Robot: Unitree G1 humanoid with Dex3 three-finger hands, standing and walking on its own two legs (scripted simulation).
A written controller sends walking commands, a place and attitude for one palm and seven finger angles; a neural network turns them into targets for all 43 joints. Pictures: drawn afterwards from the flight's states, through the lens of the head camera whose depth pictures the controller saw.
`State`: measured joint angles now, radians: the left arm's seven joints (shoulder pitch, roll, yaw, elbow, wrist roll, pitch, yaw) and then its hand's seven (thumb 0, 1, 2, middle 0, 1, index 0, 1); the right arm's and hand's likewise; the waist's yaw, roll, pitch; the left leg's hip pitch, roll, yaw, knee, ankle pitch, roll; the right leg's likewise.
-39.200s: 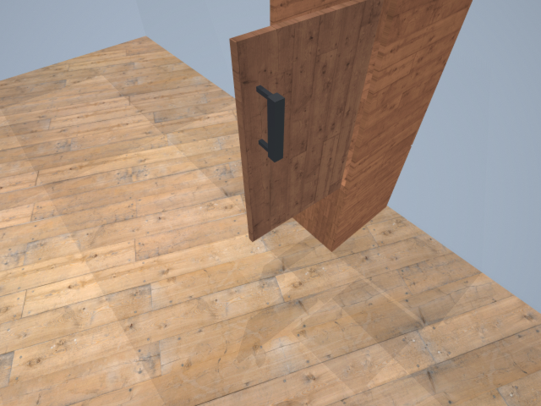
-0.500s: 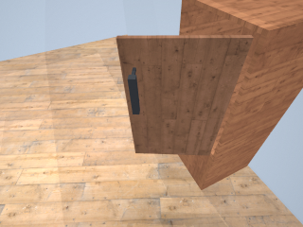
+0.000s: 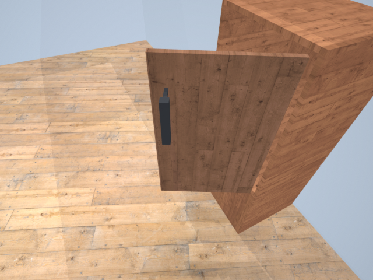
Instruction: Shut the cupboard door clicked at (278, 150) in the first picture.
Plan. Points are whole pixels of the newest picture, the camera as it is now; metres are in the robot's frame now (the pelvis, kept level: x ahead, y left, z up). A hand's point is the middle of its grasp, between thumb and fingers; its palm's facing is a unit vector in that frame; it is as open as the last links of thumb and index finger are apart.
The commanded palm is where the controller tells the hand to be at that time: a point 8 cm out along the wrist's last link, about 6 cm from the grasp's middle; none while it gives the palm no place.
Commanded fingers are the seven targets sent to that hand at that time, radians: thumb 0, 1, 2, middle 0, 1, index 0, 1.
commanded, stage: look again from close up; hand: left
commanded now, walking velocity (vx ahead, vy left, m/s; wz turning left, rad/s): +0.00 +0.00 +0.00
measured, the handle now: (166, 117) +0.50 +0.08 +0.08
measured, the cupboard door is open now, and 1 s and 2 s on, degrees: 62 62 62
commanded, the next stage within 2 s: shuffle to correct the standing spot in 0.44 s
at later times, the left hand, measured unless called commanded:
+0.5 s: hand out of the picture +0.01 +0.14 -0.17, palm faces +0.03 -0.98 -0.18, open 7.3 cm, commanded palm none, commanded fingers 0.00 0.90 0.90 -0.20 -0.30 -0.20 -0.30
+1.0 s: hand out of the picture +0.02 +0.08 -0.18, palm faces +0.08 -0.98 -0.16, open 7.3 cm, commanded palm none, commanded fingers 0.00 0.90 0.90 -0.20 -0.30 -0.20 -0.30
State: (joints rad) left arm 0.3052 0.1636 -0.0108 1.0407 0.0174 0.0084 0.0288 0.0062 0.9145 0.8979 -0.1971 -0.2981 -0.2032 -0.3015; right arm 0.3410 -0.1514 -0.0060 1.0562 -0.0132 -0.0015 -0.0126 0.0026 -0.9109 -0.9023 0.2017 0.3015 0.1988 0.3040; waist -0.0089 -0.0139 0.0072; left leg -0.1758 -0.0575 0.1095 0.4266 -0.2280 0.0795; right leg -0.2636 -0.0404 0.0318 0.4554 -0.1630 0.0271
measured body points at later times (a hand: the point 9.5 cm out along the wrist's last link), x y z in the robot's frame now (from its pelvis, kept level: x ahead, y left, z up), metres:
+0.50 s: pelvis +0.01 -0.03 +0.00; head +0.01 -0.03 +0.45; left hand +0.01 +0.19 -0.16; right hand +0.03 -0.25 -0.16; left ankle +0.01 +0.06 -0.74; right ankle +0.05 -0.14 -0.74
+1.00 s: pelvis +0.04 -0.08 +0.00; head +0.06 -0.08 +0.45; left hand +0.02 +0.13 -0.16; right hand +0.03 -0.32 -0.16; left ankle +0.00 +0.04 -0.70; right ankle +0.05 -0.14 -0.74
